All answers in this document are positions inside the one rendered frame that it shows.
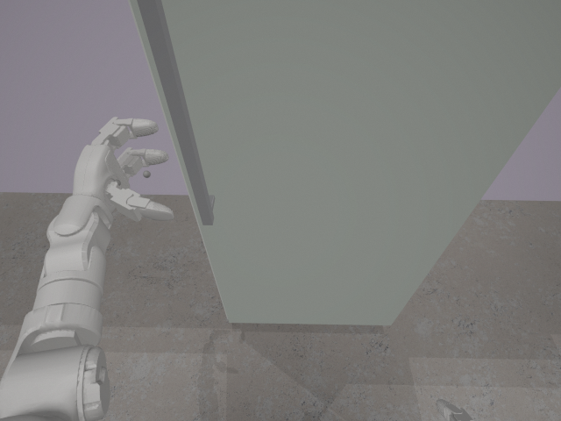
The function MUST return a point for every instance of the fridge door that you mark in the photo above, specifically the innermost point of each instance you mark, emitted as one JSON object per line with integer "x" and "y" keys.
{"x": 347, "y": 141}

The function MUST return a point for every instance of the handle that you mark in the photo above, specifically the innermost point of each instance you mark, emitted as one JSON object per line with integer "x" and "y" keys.
{"x": 155, "y": 23}

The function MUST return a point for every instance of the robot left hand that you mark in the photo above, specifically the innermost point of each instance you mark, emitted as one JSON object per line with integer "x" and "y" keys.
{"x": 97, "y": 169}

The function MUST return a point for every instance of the left robot upper arm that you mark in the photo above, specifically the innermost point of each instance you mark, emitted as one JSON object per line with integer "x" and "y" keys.
{"x": 63, "y": 384}

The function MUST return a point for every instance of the robot right hand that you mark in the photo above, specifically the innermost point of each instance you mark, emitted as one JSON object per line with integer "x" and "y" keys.
{"x": 452, "y": 413}

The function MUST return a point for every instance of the robot left forearm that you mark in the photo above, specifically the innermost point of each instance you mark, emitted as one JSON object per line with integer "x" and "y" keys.
{"x": 66, "y": 311}

